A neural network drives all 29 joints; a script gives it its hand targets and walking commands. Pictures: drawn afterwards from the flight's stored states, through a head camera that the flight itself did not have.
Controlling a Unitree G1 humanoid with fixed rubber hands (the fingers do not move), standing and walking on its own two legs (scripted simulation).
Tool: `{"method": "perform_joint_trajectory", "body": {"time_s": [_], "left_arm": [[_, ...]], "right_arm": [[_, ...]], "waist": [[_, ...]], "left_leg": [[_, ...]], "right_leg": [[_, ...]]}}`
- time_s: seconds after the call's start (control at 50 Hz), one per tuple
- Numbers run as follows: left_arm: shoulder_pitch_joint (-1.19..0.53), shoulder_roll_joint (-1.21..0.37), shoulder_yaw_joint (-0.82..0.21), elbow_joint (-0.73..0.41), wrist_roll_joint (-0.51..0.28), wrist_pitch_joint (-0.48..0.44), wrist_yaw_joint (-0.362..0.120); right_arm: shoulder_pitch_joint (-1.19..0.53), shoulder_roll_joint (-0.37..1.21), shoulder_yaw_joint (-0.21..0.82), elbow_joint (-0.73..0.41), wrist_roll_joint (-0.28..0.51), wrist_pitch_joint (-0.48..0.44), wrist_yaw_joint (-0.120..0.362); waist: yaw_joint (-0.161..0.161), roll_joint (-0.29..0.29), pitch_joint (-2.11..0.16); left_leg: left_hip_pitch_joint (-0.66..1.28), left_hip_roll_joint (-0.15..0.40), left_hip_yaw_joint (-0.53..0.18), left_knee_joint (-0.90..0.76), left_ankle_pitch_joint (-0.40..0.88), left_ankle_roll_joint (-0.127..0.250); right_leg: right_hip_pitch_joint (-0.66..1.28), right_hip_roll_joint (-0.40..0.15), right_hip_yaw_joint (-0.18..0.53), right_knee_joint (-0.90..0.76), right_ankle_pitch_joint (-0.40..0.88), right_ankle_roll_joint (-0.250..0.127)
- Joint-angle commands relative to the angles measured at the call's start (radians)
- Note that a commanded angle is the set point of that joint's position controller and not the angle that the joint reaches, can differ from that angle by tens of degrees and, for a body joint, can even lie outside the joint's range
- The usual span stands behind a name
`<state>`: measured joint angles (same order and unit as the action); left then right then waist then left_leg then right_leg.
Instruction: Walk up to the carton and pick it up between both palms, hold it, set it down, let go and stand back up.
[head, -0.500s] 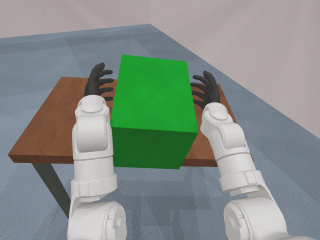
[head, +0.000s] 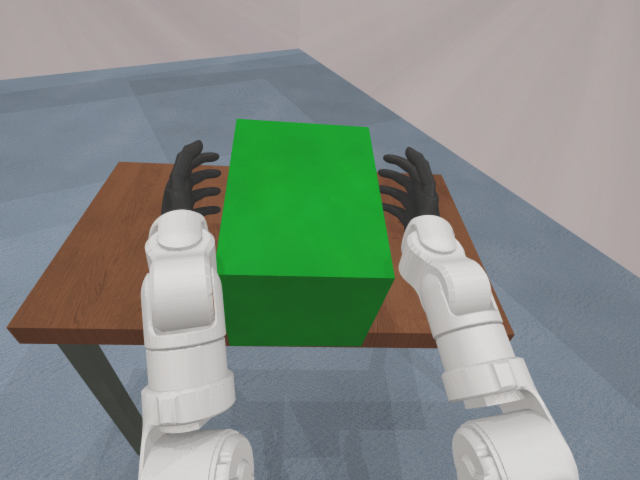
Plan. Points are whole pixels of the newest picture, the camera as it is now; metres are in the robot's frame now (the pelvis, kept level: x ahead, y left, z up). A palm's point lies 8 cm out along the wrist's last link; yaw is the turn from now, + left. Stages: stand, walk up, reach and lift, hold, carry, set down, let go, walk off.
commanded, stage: hold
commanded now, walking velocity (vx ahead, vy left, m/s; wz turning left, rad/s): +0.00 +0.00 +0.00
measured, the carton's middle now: (300, 235) +0.41 +0.01 +0.12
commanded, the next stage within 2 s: none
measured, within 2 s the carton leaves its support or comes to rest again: neither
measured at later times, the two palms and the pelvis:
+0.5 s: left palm (189, 217) +0.34 +0.14 +0.21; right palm (429, 220) +0.34 -0.13 +0.20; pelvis -0.01 -0.01 +0.00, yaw +0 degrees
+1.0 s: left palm (187, 223) +0.34 +0.14 +0.21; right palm (427, 227) +0.34 -0.13 +0.19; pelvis +0.00 +0.00 +0.00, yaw +0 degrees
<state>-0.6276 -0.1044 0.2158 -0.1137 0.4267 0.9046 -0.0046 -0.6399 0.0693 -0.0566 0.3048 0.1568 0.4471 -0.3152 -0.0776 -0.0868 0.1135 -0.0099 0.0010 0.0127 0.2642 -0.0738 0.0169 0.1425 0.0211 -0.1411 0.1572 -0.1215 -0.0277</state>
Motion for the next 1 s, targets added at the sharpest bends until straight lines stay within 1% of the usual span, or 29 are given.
{"method": "perform_joint_trajectory", "body": {"time_s": [0.0,0.06,0.08,0.1,0.12,0.16,0.18,0.2,0.22,0.3,0.34,0.36,0.42,0.44,0.46,0.5,0.52,0.56,0.58,0.6,0.68,0.74,0.8,0.86,0.88,0.9,0.92,0.94,0.98], "left_arm": [[-0.389,-0.406,-0.400,-0.137,-0.172,-0.038,-0.170],[-0.379,-0.384,-0.385,-0.124,-0.176,-0.036,-0.170],[-0.389,-0.380,-0.387,-0.108,-0.178,-0.036,-0.169],[-0.424,-0.367,-0.394,-0.167,-0.195,-0.038,-0.162],[-0.432,-0.378,-0.399,-0.162,-0.201,-0.038,-0.158],[-0.455,-0.389,-0.428,-0.200,-0.221,-0.045,-0.151],[-0.482,-0.392,-0.438,-0.206,-0.227,-0.053,-0.149],[-0.492,-0.396,-0.435,-0.204,-0.229,-0.057,-0.148],[-0.490,-0.382,-0.445,-0.215,-0.226,-0.060,-0.145],[-0.431,-0.322,-0.356,-0.124,-0.195,-0.030,-0.143],[-0.392,-0.329,-0.325,-0.073,-0.176,-0.013,-0.153],[-0.411,-0.328,-0.301,-0.062,-0.165,-0.015,-0.156],[-0.454,-0.300,-0.242,0.030,-0.146,-0.023,-0.165],[-0.473,-0.292,-0.224,0.063,-0.152,-0.028,-0.167],[-0.478,-0.289,-0.232,0.046,-0.153,-0.036,-0.166],[-0.500,-0.323,-0.267,0.022,-0.165,-0.057,-0.167],[-0.548,-0.334,-0.299,-0.035,-0.187,-0.068,-0.165],[-0.554,-0.378,-0.331,-0.067,-0.191,-0.092,-0.164],[-0.559,-0.385,-0.365,-0.091,-0.202,-0.099,-0.162],[-0.572,-0.375,-0.372,-0.075,-0.200,-0.093,-0.163],[-0.546,-0.364,-0.358,-0.059,-0.195,-0.086,-0.157],[-0.466,-0.366,-0.346,-0.051,-0.187,-0.071,-0.167],[-0.406,-0.358,-0.341,-0.089,-0.182,-0.056,-0.182],[-0.405,-0.345,-0.316,-0.065,-0.161,-0.031,-0.185],[-0.408,-0.349,-0.328,-0.084,-0.166,-0.028,-0.179],[-0.420,-0.367,-0.333,-0.087,-0.168,-0.027,-0.176],[-0.438,-0.374,-0.348,-0.122,-0.169,-0.028,-0.165],[-0.442,-0.374,-0.355,-0.114,-0.175,-0.029,-0.158],[-0.454,-0.350,-0.359,-0.118,-0.176,-0.038,-0.150]], "right_arm": [[-0.553,0.259,0.291,-0.320,0.080,-0.052,0.057],[-0.550,0.258,0.321,-0.319,0.075,-0.044,0.055],[-0.562,0.246,0.309,-0.333,0.082,-0.049,0.057],[-0.585,0.253,0.310,-0.327,0.089,-0.049,0.053],[-0.597,0.257,0.317,-0.378,0.091,-0.056,0.054],[-0.645,0.263,0.327,-0.419,0.101,-0.068,0.059],[-0.666,0.271,0.321,-0.420,0.101,-0.070,0.060],[-0.673,0.281,0.318,-0.423,0.097,-0.072,0.061],[-0.652,0.268,0.312,-0.417,0.086,-0.073,0.059],[-0.588,0.251,0.291,-0.318,0.067,-0.046,0.057],[-0.569,0.244,0.263,-0.256,0.077,-0.035,0.056],[-0.558,0.239,0.255,-0.230,0.065,-0.034,0.056],[-0.595,0.240,0.219,-0.158,0.047,-0.033,0.061],[-0.607,0.231,0.194,-0.134,0.027,-0.038,0.063],[-0.607,0.234,0.182,-0.130,0.028,-0.047,0.064],[-0.644,0.259,0.210,-0.178,0.050,-0.062,0.062],[-0.671,0.263,0.214,-0.202,0.048,-0.066,0.061],[-0.675,0.313,0.233,-0.248,0.037,-0.079,0.061],[-0.692,0.305,0.242,-0.268,0.046,-0.084,0.060],[-0.705,0.289,0.236,-0.270,0.038,-0.080,0.055],[-0.658,0.288,0.232,-0.239,0.018,-0.065,0.059],[-0.636,0.282,0.265,-0.279,0.047,-0.063,0.059],[-0.561,0.274,0.287,-0.281,0.075,-0.050,0.047],[-0.538,0.243,0.265,-0.217,0.068,-0.029,0.045],[-0.548,0.235,0.263,-0.217,0.077,-0.029,0.048],[-0.576,0.233,0.257,-0.236,0.083,-0.038,0.056],[-0.577,0.238,0.260,-0.238,0.084,-0.042,0.061],[-0.579,0.237,0.259,-0.258,0.086,-0.046,0.064],[-0.579,0.225,0.266,-0.271,0.084,-0.056,0.062]], "waist": [[-0.027,0.116,-0.433],[-0.012,0.070,-0.372],[-0.011,0.075,-0.353],[-0.012,0.087,-0.374],[0.001,0.074,-0.399],[-0.002,0.073,-0.452],[-0.006,0.098,-0.481],[0.006,0.088,-0.477],[-0.003,0.113,-0.480],[0.017,0.091,-0.434],[0.028,0.119,-0.352],[0.022,0.089,-0.353],[0.022,0.057,-0.279],[0.020,0.024,-0.239],[0.019,0.058,-0.242],[0.003,0.076,-0.308],[-0.010,0.097,-0.365],[-0.005,0.097,-0.431],[-0.029,0.117,-0.452],[-0.033,0.119,-0.460],[-0.023,0.099,-0.458],[-0.007,0.091,-0.446],[-0.012,0.093,-0.430],[-0.002,0.101,-0.330],[-0.011,0.108,-0.316],[0.003,0.122,-0.314],[-0.015,0.138,-0.333],[-0.004,0.130,-0.318],[-0.008,0.105,-0.344]], "left_leg": [[0.275,-0.017,-0.002,0.054,0.452,-0.077],[0.222,-0.007,-0.004,0.022,0.316,-0.064],[0.204,-0.010,0.003,0.012,0.279,-0.056],[0.211,-0.017,0.002,0.009,0.263,-0.060],[0.220,-0.013,0.005,0.010,0.254,-0.058],[0.241,-0.008,0.003,0.024,0.277,-0.066],[0.248,-0.015,0.009,0.027,0.252,-0.060],[0.227,-0.012,0.011,0.025,0.261,-0.059],[0.236,-0.017,0.020,0.027,0.243,-0.060],[0.221,-0.015,0.028,0.009,0.186,-0.041],[0.185,-0.018,0.035,-0.009,0.160,-0.047],[0.177,-0.023,0.032,-0.018,0.127,-0.039],[0.097,-0.016,0.038,-0.059,-0.037,-0.023],[0.074,-0.011,0.036,-0.066,-0.092,-0.013],[0.063,-0.013,0.040,-0.070,-0.089,-0.023],[0.097,-0.018,0.041,-0.046,-0.005,-0.029],[0.123,-0.020,0.037,-0.030,0.030,-0.030],[0.150,-0.019,0.028,-0.019,0.082,-0.035],[0.166,-0.024,0.024,-0.003,0.127,-0.042],[0.183,-0.021,0.023,0.007,0.138,-0.046],[0.185,-0.018,0.024,0.002,0.094,-0.039],[0.202,-0.019,0.019,0.013,0.172,-0.038],[0.235,-0.014,0.008,0.025,0.276,-0.051],[0.212,-0.013,0.006,-0.008,0.200,-0.065],[0.183,-0.008,0.003,-0.011,0.198,-0.070],[0.184,-0.003,0.003,-0.013,0.176,-0.071],[0.178,-0.001,0.004,-0.012,0.178,-0.085],[0.186,0.003,0.008,-0.009,0.187,-0.085],[0.189,-0.011,0.012,-0.013,0.159,-0.069]], "right_leg": [[0.001,0.016,0.033,0.000,0.280,0.060],[0.003,0.014,0.023,-0.004,0.216,0.061],[0.017,0.013,0.026,-0.006,0.205,0.060],[0.015,0.008,0.020,0.005,0.193,0.063],[0.008,0.016,0.017,0.006,0.180,0.058],[-0.019,0.029,0.016,0.010,0.178,0.058],[-0.014,0.027,0.017,0.014,0.163,0.062],[-0.006,0.025,0.019,0.014,0.174,0.062],[-0.001,0.021,0.018,0.018,0.176,0.064],[0.014,-0.002,0.022,-0.002,0.167,0.067],[0.019,-0.004,0.020,-0.006,0.145,0.068],[0.031,-0.007,0.019,-0.013,0.123,0.073],[-0.002,-0.024,0.017,-0.026,-0.008,0.078],[-0.024,-0.028,0.017,-0.024,-0.037,0.082],[-0.011,-0.018,0.005,-0.010,-0.025,0.076],[-0.005,-0.016,0.018,0.005,0.042,0.077],[-0.013,-0.007,0.012,0.011,0.055,0.076],[-0.003,0.011,-0.001,0.013,0.106,0.073],[-0.011,0.014,0.003,0.021,0.135,0.071],[-0.017,0.012,0.001,0.024,0.138,0.068],[-0.019,0.009,-0.001,0.016,0.094,0.067],[0.003,0.002,0.020,0.012,0.159,0.070],[0.019,0.005,0.017,0.014,0.229,0.071],[-0.001,0.003,0.013,-0.012,0.167,0.065],[-0.018,0.007,0.013,-0.009,0.134,0.061],[-0.030,0.008,0.005,-0.006,0.113,0.061],[-0.025,0.015,0.012,-0.005,0.105,0.057],[-0.028,0.015,0.009,-0.004,0.108,0.053],[-0.012,0.020,0.006,-0.003,0.120,0.066]]}}
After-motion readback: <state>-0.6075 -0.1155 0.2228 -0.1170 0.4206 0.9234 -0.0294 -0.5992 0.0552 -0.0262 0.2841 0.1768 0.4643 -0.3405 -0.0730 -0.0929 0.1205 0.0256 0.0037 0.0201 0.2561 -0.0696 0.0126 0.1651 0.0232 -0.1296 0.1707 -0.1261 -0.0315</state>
